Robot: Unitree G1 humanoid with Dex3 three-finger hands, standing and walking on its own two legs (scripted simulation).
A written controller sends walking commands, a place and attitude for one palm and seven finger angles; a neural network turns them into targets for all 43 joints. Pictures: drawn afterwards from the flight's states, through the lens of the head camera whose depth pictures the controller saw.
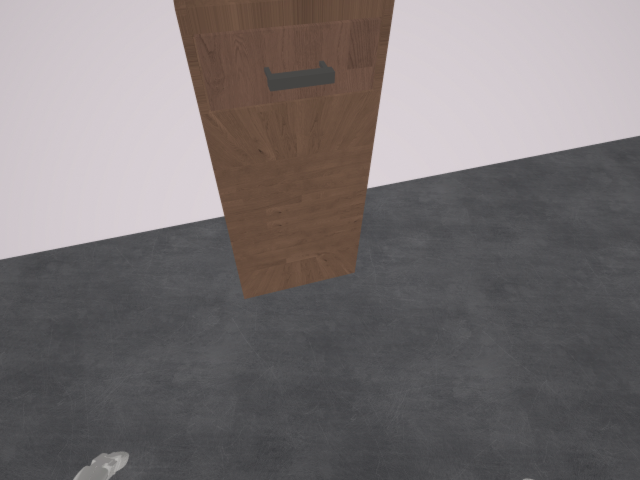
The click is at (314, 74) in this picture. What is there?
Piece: drawer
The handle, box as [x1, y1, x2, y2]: [264, 61, 334, 90]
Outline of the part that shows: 334,71 331,67 328,67 323,61 319,61 319,68 273,74 270,72 268,67 264,67 264,71 267,77 267,82 270,90 334,82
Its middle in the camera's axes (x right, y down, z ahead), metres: -0.05 -0.35 +0.82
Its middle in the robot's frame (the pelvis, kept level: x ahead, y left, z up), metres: +0.86 +0.10 +0.09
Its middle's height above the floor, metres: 0.85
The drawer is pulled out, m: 0.00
